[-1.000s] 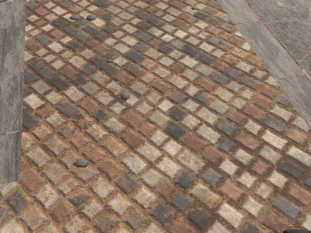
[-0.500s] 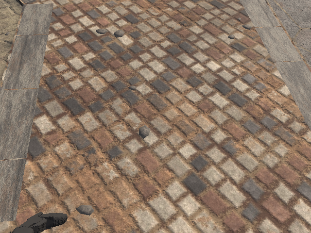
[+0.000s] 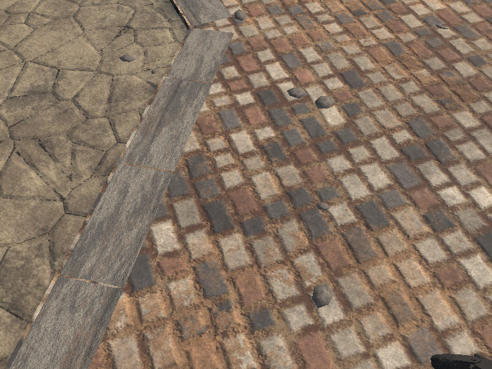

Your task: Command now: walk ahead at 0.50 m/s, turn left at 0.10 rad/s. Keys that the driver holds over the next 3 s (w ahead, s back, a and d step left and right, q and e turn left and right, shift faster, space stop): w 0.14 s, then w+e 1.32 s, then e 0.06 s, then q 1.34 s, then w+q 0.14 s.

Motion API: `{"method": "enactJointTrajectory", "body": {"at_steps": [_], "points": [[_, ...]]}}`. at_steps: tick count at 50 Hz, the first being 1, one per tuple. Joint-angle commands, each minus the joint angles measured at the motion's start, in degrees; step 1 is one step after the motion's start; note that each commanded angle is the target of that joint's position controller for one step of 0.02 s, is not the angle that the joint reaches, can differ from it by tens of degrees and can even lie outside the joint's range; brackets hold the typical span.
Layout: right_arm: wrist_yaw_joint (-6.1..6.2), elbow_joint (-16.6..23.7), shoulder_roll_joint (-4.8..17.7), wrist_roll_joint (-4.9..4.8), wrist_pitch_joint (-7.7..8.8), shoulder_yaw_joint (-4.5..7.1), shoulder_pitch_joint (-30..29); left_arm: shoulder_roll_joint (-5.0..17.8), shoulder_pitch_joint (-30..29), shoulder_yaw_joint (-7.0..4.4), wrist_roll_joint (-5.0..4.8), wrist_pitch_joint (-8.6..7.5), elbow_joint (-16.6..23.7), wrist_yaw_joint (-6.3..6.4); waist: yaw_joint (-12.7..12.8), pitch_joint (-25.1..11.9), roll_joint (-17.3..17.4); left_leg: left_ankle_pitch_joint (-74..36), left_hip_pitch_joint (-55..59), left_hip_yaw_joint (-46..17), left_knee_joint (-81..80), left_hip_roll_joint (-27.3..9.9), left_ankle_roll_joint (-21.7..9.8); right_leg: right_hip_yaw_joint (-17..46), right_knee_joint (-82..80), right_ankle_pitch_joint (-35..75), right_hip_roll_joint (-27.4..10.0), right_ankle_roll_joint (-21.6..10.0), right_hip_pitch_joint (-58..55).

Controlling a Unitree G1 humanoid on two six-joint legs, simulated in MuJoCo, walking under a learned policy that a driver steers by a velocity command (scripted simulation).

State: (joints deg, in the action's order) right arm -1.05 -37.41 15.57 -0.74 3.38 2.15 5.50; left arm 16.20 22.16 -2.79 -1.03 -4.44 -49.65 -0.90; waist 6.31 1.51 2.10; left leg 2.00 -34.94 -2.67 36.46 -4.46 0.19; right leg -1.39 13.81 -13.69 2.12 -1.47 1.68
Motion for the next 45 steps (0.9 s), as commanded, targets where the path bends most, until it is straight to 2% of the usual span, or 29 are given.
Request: {"method": "enactJointTrajectory", "body": {"at_steps": [1, 3, 4, 5, 6, 7, 8, 9, 10, 11, 12, 13, 16, 19, 22, 27, 30, 31, 32, 33, 34, 35, 36, 37, 38, 39, 41, 43, 45], "points": [[-0.73, 5.6, 3.4, -0.47, 1.22, 0.71, -6.6, 10.5, -0.1, -2.25, -0.52, -0.06, 2.2, 0.3, -1.1, 1.9, -6.7, -1.5, 3.0, 1.5, -4.5, 1.5, -0.8, 8.5, -4.1, 14.8, -15.6, -8.9, 1.5], [-1.1, 5.8, 4.6, -0.45, 1.42, 1.09, -6.5, 11.3, 0.2, -2.5, -0.66, 0.64, 1.5, 0.54, -2.4, 1.7, -7.2, 1.8, 5.3, 1.9, -6.8, 2.2, -2.3, 8.6, -1.7, 19.0, -16.9, -8.0, -1.2], [-1.07, 5.2, 5.6, -0.27, 1.5, 1.62, -3.8, 11.9, -0.5, -2.61, -0.74, 0.95, 1.4, 0.69, -4.5, 0.1, -7.3, 2.6, 10.0, 3.0, -8.5, 3.3, -3.3, 7.6, 1.7, 25.7, -16.5, -7.2, -1.6], [-0.79, 3.2, 7.4, 0.09, 1.44, 2.69, 2.2, 11.5, -1.0, -2.41, -0.82, 1.17, 1.4, 0.84, -7.9, -3.6, -6.5, 2.2, 19.3, 4.3, -10.4, 4.6, -4.8, 5.2, 9.0, 33.8, -14.4, -5.9, -0.4], [-0.22, 0.8, 10.3, 0.36, 1.27, 4.04, 11.1, 9.8, -1.2, -1.62, -0.16, 1.11, 2.0, 0.99, -11.9, -9.8, -5.0, 1.7, 33.2, 1.8, -9.3, 2.1, -6.9, 2.8, 20.7, 32.2, -11.7, -3.9, 5.7], [0.4, 0.0, 16.3, 1.59, 0.82, 5.34, 19.0, 4.4, 2.1, 0.3, 1.18, 0.27, 4.3, 0.83, -12.7, -19.4, 6.4, 3.9, 55.3, -19.7, -8.5, -13.2, -14.3, -0.8, 42.7, 11.4, -5.0, 0.0, 25.8], [0.26, -0.9, 14.3, 0.59, 0.45, 4.87, 20.6, 3.5, 3.4, 0.84, 0.38, -0.77, 3.8, 0.68, -12.6, -23.6, 13.7, 13.8, 59.0, -37.2, -16.8, -19.0, -19.0, 4.7, 54.6, -19.0, -0.4, 0.8, 37.4], [0.19, -0.8, 10.6, 0.38, 0.57, 3.61, 17.7, 9.2, -0.6, -0.79, -1.2, -1.35, 4.4, 0.34, -13.0, -15.0, 7.9, 18.4, 52.2, -31.7, -18.6, -17.2, -16.4, 7.7, 59.0, -17.2, -3.7, 0.1, 42.7], [0.23, -0.6, 8.7, 0.45, 0.72, 2.94, 14.2, 9.4, -4.4, -0.97, -1.81, -1.46, 5.4, 0.2, -11.7, -9.2, 5.6, 17.0, 44.9, -23.6, -19.9, -14.8, -14.4, 6.7, 57.8, -12.1, -6.2, -0.3, 43.0], [0.03, -0.7, 7.0, 0.72, 1.01, 2.38, 10.8, 8.6, -6.0, -0.99, -1.18, -1.16, 5.5, 0.3, -10.0, -5.0, 3.0, 13.4, 38.0, -18.2, -22.3, -12.3, -13.3, 6.0, 54.7, -7.9, -7.9, 0.1, 41.3], [-0.09, -0.8, 5.5, 1.11, 1.53, 1.98, 8.4, 8.0, -5.6, -1.33, -0.49, -0.44, 5.2, 0.47, -8.1, -2.9, 3.4, 10.3, 33.0, -14.1, -24.5, -10.6, -12.3, 6.5, 52.1, -4.6, -9.4, 0.4, 38.6], [-0.17, -1.2, 5.6, 1.41, 2.02, 2.11, 7.1, 6.8, -4.1, -1.18, -0.52, 0.32, 4.8, 0.44, -6.7, -2.2, 4.9, 7.6, 29.1, -11.5, -26.4, -10.1, -12.3, 6.9, 51.4, -2.5, -10.0, 1.0, 35.3], [0.02, -3.0, 5.9, 1.8, 3.39, 2.57, 6.2, 4.8, -4.4, -1.16, -0.6, 1.86, 4.7, 0.75, -5.3, -0.4, 2.4, -0.5, 25.7, -3.7, -29.3, -9.4, -12.3, 7.9, 48.7, 2.9, -9.6, 2.4, 35.6], [0.63, -4.8, 6.8, 1.88, 3.55, 2.85, 7.3, 4.1, -8.1, -1.12, -0.22, 1.76, 6.2, 0.39, -6.1, 0.7, 1.0, -5.8, 27.2, 2.5, -29.8, -8.4, -11.3, 8.4, 39.8, 12.4, -8.8, 2.8, 37.7], [1.2, -6.0, 8.1, 1.47, 3.32, 3.02, 8.4, 2.8, -13.9, -0.48, 0.0, 1.36, 8.0, -0.69, -8.3, 2.2, 0.1, -6.6, 27.9, 7.4, -30.8, -7.7, -9.9, 4.6, 29.6, 19.9, -7.9, 2.0, 35.3], [1.65, -9.2, 9.9, 0.33, 1.3, 3.66, 13.5, 2.4, -22.0, 0.03, -0.04, 1.37, 12.9, -2.44, -11.0, 4.4, -0.8, -12.8, 39.5, 10.2, -26.9, -11.1, -8.9, 1.4, 22.0, 15.6, -7.0, -0.7, 39.8], [2.33, -9.2, 11.8, 0.01, -0.27, 4.2, 12.8, 4.1, -20.6, -0.87, -0.07, 1.65, 14.6, -3.28, -8.5, 1.0, 1.8, -36.3, 43.4, 12.6, -17.9, -11.6, -7.1, -3.3, 21.3, 6.7, -3.0, -3.5, 33.8], [2.69, -9.0, 12.6, 0.01, -0.81, 4.39, 12.4, 5.6, -16.8, -1.7, -0.08, 1.88, 14.2, -3.25, -6.1, -1.8, 3.0, -45.2, 43.4, 13.3, -11.5, -11.2, -6.4, -4.9, 21.8, 3.8, -0.8, -4.8, 28.3], [3.02, -8.7, 12.8, -0.02, -1.27, 4.38, 11.7, 8.0, -9.5, -3.16, -0.25, 2.01, 12.7, -2.86, -1.8, -5.8, 2.7, -47.7, 40.4, 14.4, -1.2, -9.8, -5.1, -5.4, 19.7, 4.5, 1.5, -6.6, 18.0], [3.36, -8.0, 12.3, 0.17, -1.06, 3.97, 11.3, 11.8, 0.2, -5.1, -0.31, 2.41, 10.6, -1.83, 3.1, -10.8, -0.3, -36.8, 29.1, 14.7, 13.7, -7.6, -2.9, 0.5, 16.7, 7.1, -0.3, -9.4, 0.9], [2.16, -5.1, 3.8, 2.3, 0.51, 1.23, 17.4, 18.5, 2.0, -6.46, -0.68, 2.51, 10.3, -0.94, -2.1, -16.6, -15.3, 14.8, 1.3, 12.7, 35.8, 2.8, 1.2, 30.4, 15.5, 2.6, -16.1, -20.1, -22.5], [1.14, -4.6, 6.1, 1.01, 3.05, 1.1, 13.7, 15.2, 3.2, -5.33, -0.45, 1.93, 11.8, -0.88, 0.2, -25.1, -11.5, 32.1, -7.4, -1.0, 44.8, 7.8, 1.1, 50.5, 5.5, -4.0, -22.0, -24.9, -28.3], [0.38, -2.7, 9.6, -1.44, 4.49, 2.17, 7.1, 11.9, 1.3, -4.28, 0.18, 1.42, 11.6, -0.86, 1.7, -17.3, -8.2, 27.4, -12.6, -3.8, 44.6, 4.0, -0.4, 41.8, 3.6, -2.6, -20.1, -20.9, -23.5], [0.41, -1.8, 8.9, -1.49, 5.21, 1.76, 5.2, 10.3, -2.0, -3.86, 0.06, 1.06, 11.9, -0.75, -0.5, -11.1, -4.2, 22.4, -11.8, -3.2, 39.4, 1.5, -1.3, 34.3, 3.4, 0.9, -17.6, -18.5, -14.7], [0.83, -2.4, 8.6, -0.12, 5.25, 1.94, 5.0, 8.6, -5.9, -3.31, 0.02, 1.0, 12.6, -0.68, -3.3, -6.5, -1.3, 19.8, -8.6, -2.6, 33.6, -0.4, -0.9, 28.6, 2.6, 7.2, -15.2, -16.8, -5.8], [1.05, -2.7, 9.2, 0.81, 4.67, 2.42, 6.0, 7.1, -8.5, -2.73, 0.65, 0.92, 13.6, -0.44, -5.4, -4.8, -2.3, 17.8, -4.2, -2.8, 30.4, -1.7, -0.3, 24.9, 1.4, 12.8, -13.4, -16.2, 0.5], [1.03, -2.7, 8.1, 1.5, 3.3, 2.45, 7.7, 7.4, -9.8, -2.83, 0.79, 0.82, 14.4, -0.11, -7.4, -3.9, -3.4, 16.3, -0.1, -1.9, 26.3, -1.9, 1.5, 22.2, -0.6, 18.3, -11.9, -16.5, 7.0], [1.25, -2.0, 6.5, 1.78, 2.43, 1.95, 6.0, 9.0, -8.9, -3.26, 0.54, 0.69, 14.0, 0.55, -7.4, -2.6, -3.6, 12.5, 0.8, -0.6, 19.9, -1.3, 3.4, 18.4, -1.4, 21.2, -10.4, -16.1, 11.7], [1.23, -0.7, 5.0, 1.83, 2.32, 1.27, 1.2, 10.1, -7.4, -3.66, 0.18, 0.91, 13.4, 1.21, -5.7, -1.5, -4.5, 4.0, 2.3, 0.0, 10.3, 0.1, 4.3, 15.4, -1.2, 19.0, -7.9, -14.1, 14.1]]}}
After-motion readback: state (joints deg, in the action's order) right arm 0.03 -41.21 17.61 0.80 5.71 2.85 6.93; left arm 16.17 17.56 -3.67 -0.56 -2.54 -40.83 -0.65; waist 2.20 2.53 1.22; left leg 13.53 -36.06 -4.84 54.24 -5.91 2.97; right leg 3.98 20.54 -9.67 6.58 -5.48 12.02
